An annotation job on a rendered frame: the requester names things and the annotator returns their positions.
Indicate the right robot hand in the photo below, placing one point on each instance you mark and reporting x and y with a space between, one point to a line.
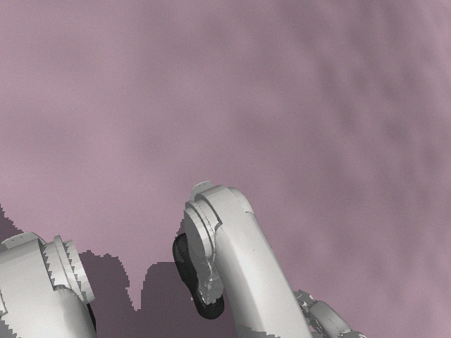
319 315

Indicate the right robot foot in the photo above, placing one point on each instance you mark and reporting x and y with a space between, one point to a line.
188 275

